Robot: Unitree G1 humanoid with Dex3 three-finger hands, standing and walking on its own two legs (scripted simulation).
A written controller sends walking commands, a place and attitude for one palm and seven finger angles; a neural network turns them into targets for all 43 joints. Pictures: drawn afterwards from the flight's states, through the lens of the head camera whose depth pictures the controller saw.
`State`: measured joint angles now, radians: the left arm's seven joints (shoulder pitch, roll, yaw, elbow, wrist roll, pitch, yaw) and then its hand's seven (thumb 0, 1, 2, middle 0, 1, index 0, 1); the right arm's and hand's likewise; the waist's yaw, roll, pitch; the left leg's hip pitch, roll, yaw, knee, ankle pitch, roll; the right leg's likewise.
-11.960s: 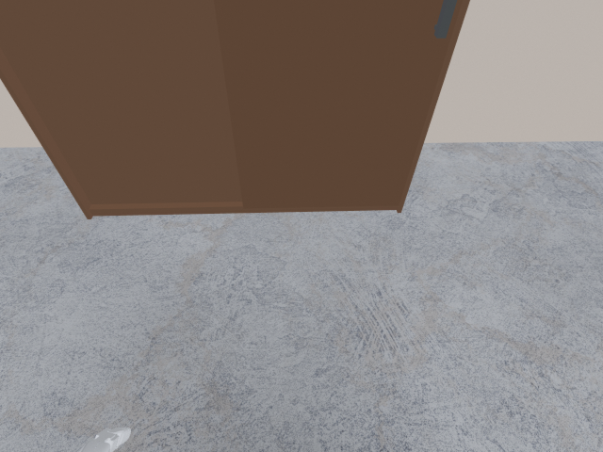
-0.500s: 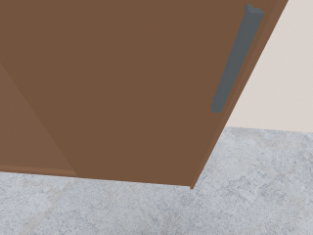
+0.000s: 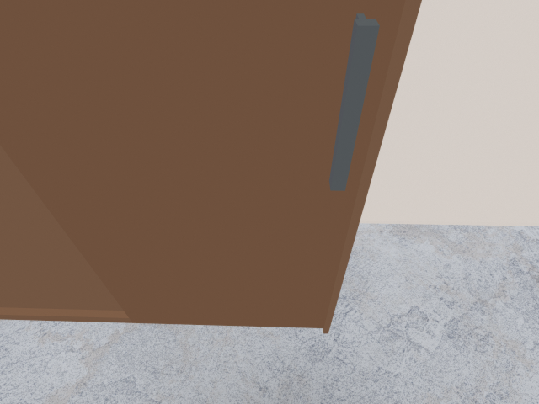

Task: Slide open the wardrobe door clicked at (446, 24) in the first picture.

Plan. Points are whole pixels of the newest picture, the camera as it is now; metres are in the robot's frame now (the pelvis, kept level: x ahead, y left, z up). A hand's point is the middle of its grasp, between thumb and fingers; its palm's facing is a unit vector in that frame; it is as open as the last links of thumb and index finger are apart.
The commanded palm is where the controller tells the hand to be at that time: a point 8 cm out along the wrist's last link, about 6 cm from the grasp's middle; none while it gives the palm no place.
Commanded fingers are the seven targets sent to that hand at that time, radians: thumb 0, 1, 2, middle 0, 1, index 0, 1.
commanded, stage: come to a stop and stand still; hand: right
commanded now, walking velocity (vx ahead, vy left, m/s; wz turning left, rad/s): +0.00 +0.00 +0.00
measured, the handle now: (347, 113) +0.52 -0.10 +0.19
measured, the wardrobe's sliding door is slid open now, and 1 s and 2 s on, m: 0.00 0.00 0.00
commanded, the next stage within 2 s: look again from close up in 0.22 s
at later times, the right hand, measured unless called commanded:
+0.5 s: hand out of the picture -0.05 -0.17 -0.18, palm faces +0.02 +0.99 -0.17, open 7.4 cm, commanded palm none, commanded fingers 0.00 -0.90 -0.90 0.20 0.30 0.20 0.30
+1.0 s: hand out of the picture -0.03 -0.16 -0.18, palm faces +0.02 +0.98 -0.17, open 7.4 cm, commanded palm none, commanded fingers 0.00 -0.90 -0.90 0.20 0.30 0.20 0.30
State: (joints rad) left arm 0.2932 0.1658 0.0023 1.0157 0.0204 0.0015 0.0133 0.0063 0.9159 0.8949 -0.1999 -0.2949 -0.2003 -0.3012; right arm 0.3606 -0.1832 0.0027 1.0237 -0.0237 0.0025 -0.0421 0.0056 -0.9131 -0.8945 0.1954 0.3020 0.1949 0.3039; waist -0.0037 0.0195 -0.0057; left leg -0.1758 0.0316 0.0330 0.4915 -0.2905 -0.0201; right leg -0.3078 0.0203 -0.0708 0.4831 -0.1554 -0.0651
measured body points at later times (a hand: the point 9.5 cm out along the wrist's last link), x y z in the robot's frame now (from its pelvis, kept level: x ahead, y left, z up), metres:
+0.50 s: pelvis -0.01 +0.00 +0.00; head -0.01 -0.01 +0.45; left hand +0.01 +0.23 -0.15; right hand -0.05 -0.22 -0.16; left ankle -0.02 +0.14 -0.74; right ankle +0.07 -0.08 -0.74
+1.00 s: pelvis +0.00 +0.01 +0.00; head +0.00 +0.00 +0.45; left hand -0.01 +0.23 -0.15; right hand -0.03 -0.21 -0.16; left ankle -0.02 +0.14 -0.74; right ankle +0.07 -0.08 -0.74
